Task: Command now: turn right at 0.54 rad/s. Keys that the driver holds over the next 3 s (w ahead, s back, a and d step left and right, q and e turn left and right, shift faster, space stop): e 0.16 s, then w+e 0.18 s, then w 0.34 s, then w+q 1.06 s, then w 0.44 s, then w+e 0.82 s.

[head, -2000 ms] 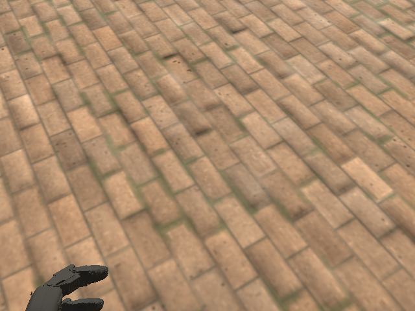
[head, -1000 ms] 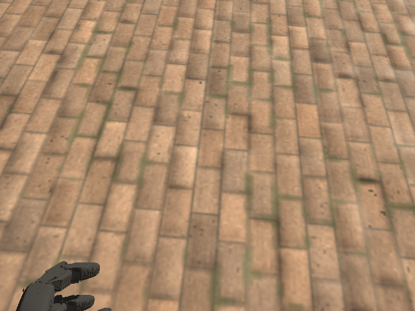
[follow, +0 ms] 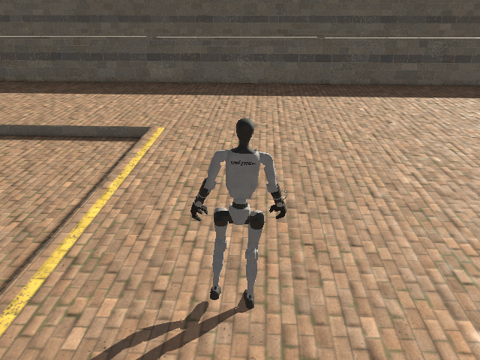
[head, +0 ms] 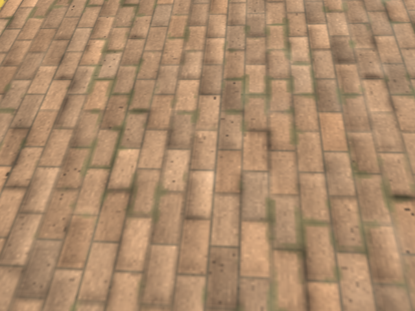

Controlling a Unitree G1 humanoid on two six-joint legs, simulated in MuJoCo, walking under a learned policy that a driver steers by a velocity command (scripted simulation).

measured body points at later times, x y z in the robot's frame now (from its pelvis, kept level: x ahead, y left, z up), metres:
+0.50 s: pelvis +0.07 +0.03 +0.00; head +0.08 +0.05 +0.45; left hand +0.29 +0.26 -0.10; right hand +0.05 -0.26 -0.10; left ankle +0.05 +0.16 -0.74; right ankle +0.05 -0.11 -0.68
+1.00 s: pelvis +0.27 -0.10 +0.00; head +0.28 -0.11 +0.45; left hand +0.40 +0.15 -0.11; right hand +0.33 -0.40 -0.11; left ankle +0.36 +0.05 -0.66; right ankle +0.22 -0.18 -0.74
